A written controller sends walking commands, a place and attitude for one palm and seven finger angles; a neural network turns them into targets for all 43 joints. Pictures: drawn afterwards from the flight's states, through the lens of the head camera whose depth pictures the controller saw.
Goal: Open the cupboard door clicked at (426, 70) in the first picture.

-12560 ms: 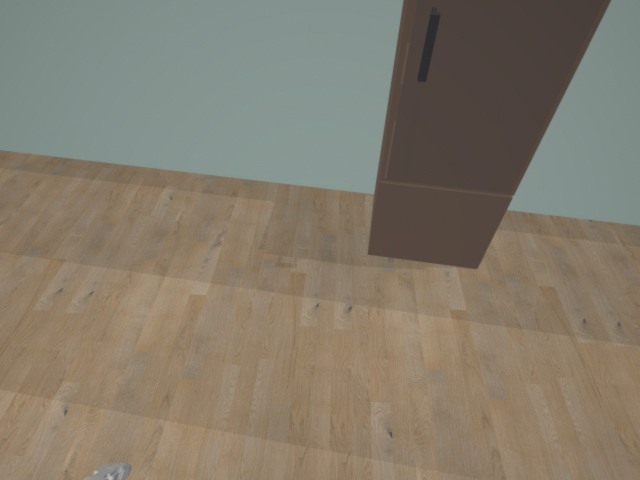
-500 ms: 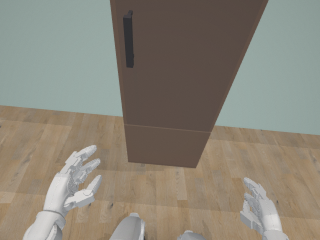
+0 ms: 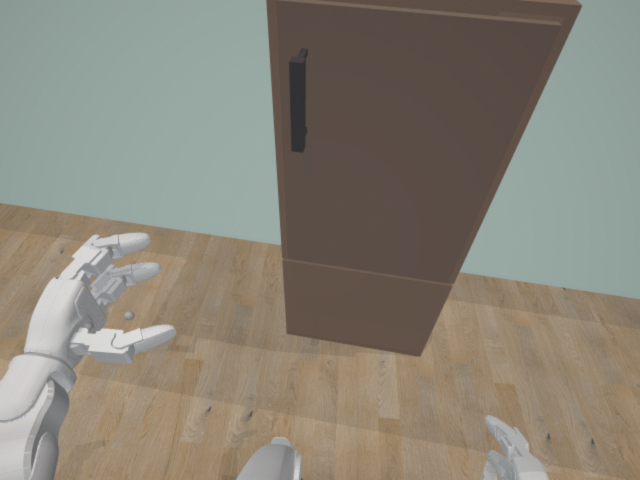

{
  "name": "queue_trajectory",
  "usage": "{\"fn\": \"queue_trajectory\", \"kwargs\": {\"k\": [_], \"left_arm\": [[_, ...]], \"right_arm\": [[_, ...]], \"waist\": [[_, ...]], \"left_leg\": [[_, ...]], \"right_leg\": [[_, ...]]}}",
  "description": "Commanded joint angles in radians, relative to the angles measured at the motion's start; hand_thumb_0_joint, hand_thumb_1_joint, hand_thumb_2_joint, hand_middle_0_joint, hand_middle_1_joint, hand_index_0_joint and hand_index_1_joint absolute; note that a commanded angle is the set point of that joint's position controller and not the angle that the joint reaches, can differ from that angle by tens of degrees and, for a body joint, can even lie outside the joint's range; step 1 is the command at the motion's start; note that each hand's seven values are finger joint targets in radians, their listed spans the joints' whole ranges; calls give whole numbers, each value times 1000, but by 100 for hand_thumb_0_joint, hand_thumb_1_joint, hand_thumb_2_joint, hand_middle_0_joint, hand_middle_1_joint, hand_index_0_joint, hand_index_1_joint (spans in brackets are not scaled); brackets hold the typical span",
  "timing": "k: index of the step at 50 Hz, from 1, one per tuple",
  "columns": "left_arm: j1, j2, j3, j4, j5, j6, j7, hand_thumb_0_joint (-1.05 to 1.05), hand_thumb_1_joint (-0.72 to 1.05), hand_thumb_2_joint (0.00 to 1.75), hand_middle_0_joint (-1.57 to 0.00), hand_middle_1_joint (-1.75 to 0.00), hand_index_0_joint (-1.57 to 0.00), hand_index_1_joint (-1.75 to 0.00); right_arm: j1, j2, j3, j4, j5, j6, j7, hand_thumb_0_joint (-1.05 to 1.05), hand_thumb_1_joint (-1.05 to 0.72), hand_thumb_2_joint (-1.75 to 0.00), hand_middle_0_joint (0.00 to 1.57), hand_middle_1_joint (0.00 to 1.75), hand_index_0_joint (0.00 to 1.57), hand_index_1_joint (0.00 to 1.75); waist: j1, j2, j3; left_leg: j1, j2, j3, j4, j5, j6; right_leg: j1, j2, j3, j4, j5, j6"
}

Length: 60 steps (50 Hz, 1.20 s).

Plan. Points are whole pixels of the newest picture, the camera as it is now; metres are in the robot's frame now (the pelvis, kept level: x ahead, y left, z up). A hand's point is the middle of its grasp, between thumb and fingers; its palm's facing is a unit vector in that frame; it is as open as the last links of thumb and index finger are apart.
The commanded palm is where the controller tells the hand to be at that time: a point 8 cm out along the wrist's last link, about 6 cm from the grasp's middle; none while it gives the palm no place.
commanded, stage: raise the hand with hooked fingers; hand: left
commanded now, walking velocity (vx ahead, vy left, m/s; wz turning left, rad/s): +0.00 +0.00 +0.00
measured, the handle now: (300, 102) +0.66 +0.08 +0.16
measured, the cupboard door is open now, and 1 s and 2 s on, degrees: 0 0 0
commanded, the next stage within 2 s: move the hooked fingers beside the handle in 1.18 s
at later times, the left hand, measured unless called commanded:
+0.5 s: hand (72, 267) +0.30 +0.30 +0.14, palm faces -0.04 -1.00 -0.07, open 13.9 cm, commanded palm +0.27 +0.34 +0.17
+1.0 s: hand (78, 238) +0.31 +0.29 +0.17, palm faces -0.06 -1.00 -0.06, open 14.0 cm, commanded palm +0.29 +0.34 +0.19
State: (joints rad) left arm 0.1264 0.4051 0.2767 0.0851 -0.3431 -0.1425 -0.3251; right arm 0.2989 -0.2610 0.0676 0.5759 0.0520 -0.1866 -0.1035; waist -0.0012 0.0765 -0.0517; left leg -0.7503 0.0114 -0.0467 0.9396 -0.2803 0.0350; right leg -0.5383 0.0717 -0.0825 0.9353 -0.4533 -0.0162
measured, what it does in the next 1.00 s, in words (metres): stands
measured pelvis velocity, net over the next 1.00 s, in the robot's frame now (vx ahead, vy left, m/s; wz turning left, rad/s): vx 0.03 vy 0.02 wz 0.00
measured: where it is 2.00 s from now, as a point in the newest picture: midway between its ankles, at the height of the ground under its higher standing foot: outside the picture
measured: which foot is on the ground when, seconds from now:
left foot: down 0.00-1.00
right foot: down 0.00-1.00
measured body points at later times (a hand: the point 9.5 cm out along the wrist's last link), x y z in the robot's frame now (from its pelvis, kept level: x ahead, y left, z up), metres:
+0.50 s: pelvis +0.02 +0.04 +0.02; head +0.02 +0.05 +0.47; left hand +0.29 +0.35 +0.15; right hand +0.22 -0.18 -0.02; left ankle +0.16 +0.08 -0.68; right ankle +0.04 -0.11 -0.68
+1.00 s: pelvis +0.03 +0.02 +0.03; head +0.02 +0.03 +0.48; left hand +0.31 +0.34 +0.18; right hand +0.21 -0.21 -0.02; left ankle +0.16 +0.08 -0.68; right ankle +0.04 -0.12 -0.68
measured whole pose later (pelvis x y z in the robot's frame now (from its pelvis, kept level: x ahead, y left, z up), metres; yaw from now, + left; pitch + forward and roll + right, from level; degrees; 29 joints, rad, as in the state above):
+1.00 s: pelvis +0.03 +0.02 +0.03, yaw +0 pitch -1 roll -3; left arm -0.10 0.50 0.40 0.20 -0.35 0.03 -0.51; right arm 0.25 -0.28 0.09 0.56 0.07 -0.23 -0.11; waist 0.03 0.03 -0.01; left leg -0.53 -0.05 -0.03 0.73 -0.21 0.06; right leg -0.34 0.04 -0.01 0.74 -0.38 0.00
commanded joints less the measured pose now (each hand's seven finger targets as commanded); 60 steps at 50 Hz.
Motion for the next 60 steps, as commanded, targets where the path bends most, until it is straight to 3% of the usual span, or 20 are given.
{"fn": "queue_trajectory", "kwargs": {"k": [1, 4, 6, 7, 9, 11, 13, 16, 19, 23, 26, 30, 34, 35, 37, 39, 47, 52, 57, 60], "left_arm": [[-183, 133, -3, -123, -13, -58, -63, 0, -20, 43, -28, -100, -28, -100], [-215, 182, 18, -57, 2, 27, -86, 0, -27, 40, -28, -105, -28, -105], [-265, 243, 78, -108, -3, 45, -87, 0, -31, 38, -29, -108, -29, -108], [-294, 292, 120, -165, -6, 30, -79, 0, -34, 37, -29, -110, -29, -110], [-333, 313, 171, -286, -18, -12, -57, 0, -38, 35, -29, -112, -29, -112], [-341, 302, 184, -346, -24, -54, -39, 0, -43, 33, -29, -115, -29, -115], [-327, 273, 169, -328, -26, -61, -31, 0, -48, 31, -30, -118, -30, -118], [-323, 238, 131, -184, -23, -4, -60, 0, -50, 30, -30, -120, -30, -120], [-321, 232, 104, -105, -13, 85, -111, 0, -50, 30, -30, -120, -30, -120], [-420, 297, 141, -135, -19, 129, -150, 0, -50, 30, -30, -120, -30, -120], [-526, 353, 192, -223, -30, 89, -150, 0, -50, 30, -30, -120, -30, -120], [-555, 382, 240, -157, -37, 59, -143, 0, -50, 30, -30, -120, -30, -120], [-563, 382, 222, -22, -25, 123, -180, 0, -50, 30, -30, -120, -30, -120], [-541, 348, 186, 20, -19, 149, -194, 0, -50, 30, -30, -120, -30, -120], [-503, 295, 140, 74, -22, 183, -219, 0, -50, 30, -30, -120, -30, -120], [-513, 317, 143, 49, -25, 192, -235, 0, -50, 30, -30, -120, -30, -120], [-562, 452, 296, -137, -35, 78, -165, 0, -50, 30, -30, -120, -30, -120], [-533, 380, 241, -89, -27, 98, -165, 0, -50, 30, -30, -120, -30, -120], [-522, 336, 177, 2, -40, 135, -210, 0, -50, 30, -30, -120, -30, -120], [-536, 365, 195, 2, -49, 125, -224, 0, -50, 30, -30, -120, -30, -120]], "right_arm": [[-127, -143, -53, -165, 17, -99, -7, 0, -90, -90, 20, 30, 20, 30], [-146, -164, -58, -171, 29, -87, -11, 0, -90, -90, 20, 30, 20, 30], [-143, -164, -59, -184, 26, -82, -16, 0, -90, -90, 20, 30, 20, 30], [-138, -161, -57, -188, 20, -89, -17, 0, -90, -90, 20, 30, 20, 30], [-144, -147, -50, -202, 13, -106, -18, 0, -90, -90, 20, 30, 20, 30], [-140, -146, -46, -198, 13, -119, -17, 0, -90, -90, 20, 30, 20, 30], [-144, -152, -45, -185, 11, -124, -15, 0, -90, -90, 20, 30, 20, 30], [-142, -162, -48, -165, 19, -121, -19, 0, -90, -90, 20, 30, 20, 30], [-127, -164, -47, -169, 29, -121, -25, 0, -90, -90, 20, 30, 20, 30], [-142, -165, -38, -183, 31, -121, -27, 0, -90, -90, 20, 30, 20, 30], [-162, -164, -31, -186, 26, -127, -30, 0, -90, -90, 20, 30, 20, 30], [-168, -165, -26, -160, 22, -128, -34, 0, -90, -90, 20, 30, 20, 30], [-158, -166, -27, -153, 32, -117, -37, 0, -90, -90, 20, 30, 20, 30], [-155, -164, -27, -157, 34, -115, -35, 0, -90, -90, 20, 30, 20, 30], [-145, -162, -30, -164, 40, -112, -28, 0, -90, -90, 20, 30, 20, 30], [-146, -166, -32, -179, 41, -109, -21, 0, -90, -90, 20, 30, 20, 30], [-174, -169, -36, -185, 22, -112, -18, 0, -90, -90, 20, 30, 20, 30], [-158, -158, -35, -175, 27, -112, -25, 0, -90, -90, 20, 30, 20, 30], [-145, -162, -39, -173, 35, -109, -29, 0, -90, -90, 20, 30, 20, 30], [-150, -162, -42, -173, 35, -107, -29, 0, -90, -90, 20, 30, 20, 30]], "waist": [[-17, -2, -64], [0, -38, -15], [14, -29, -69], [24, 20, -93], [29, 66, -172], [26, 99, -201], [19, 121, -170], [6, 97, -90], [12, 67, -109], [19, 17, -151], [23, 74, -199], [25, 92, -168], [24, 88, -134], [24, 92, -115], [23, 18, -110], [20, 5, -130], [41, 100, -183], [27, 120, -142], [12, 27, -97], [9, 9, -126]], "left_leg": [[226, 13, -54, -209, -285, -8], [215, 11, -54, -235, -316, -9], [253, 9, -58, -252, -313, -8], [280, 10, -63, -266, -311, -8], [375, 17, -95, -307, -318, -11], [451, 30, -128, -342, -334, -17], [463, 42, -164, -379, -401, -26], [441, 41, -177, -404, -456, -29], [438, 30, -158, -403, -400, -18], [476, 28, -162, -410, -341, -14], [576, 40, -204, -430, -354, -28], [594, 47, -234, -468, -421, -40], [546, 31, -198, -466, -395, -31], [525, 26, -185, -461, -383, -29], [490, 19, -171, -448, -358, -19], [490, 16, -155, -432, -319, -12], [549, 19, -170, -448, -380, -28], [516, 11, -139, -436, -345, -19], [454, 1, -106, -400, -292, -6], [451, -6, -85, -361, -232, -3]], "right_leg": [[-138, -55, 105, -294, -271, -2], [-139, -67, 102, -295, -307, -3], [-113, -62, 88, -284, -283, -3], [-97, -51, 80, -276, -254, -7], [-66, -39, 45, -251, -164, -15], [-67, -29, 24, -237, -102, -19], [-90, -22, 19, -226, -107, -16], [-94, -23, 22, -239, -101, -9], [-58, -28, 27, -260, -47, -7], [-24, -26, 22, -278, -7, -10], [-47, -22, 25, -276, 1, -9], [-57, -21, 28, -280, -30, -10], [-24, -28, 29, -302, -9, -13], [-22, -28, 29, -304, -1, -14], [-2, -27, 28, -310, 12, -15], [-3, -28, 29, -316, 25, -13], [-2, -19, 31, -310, -40, -20], [23, -22, 32, -337, -21, -20], [27, -22, 47, -369, -37, -13], [27, -29, 71, -389, -54, -12]]}}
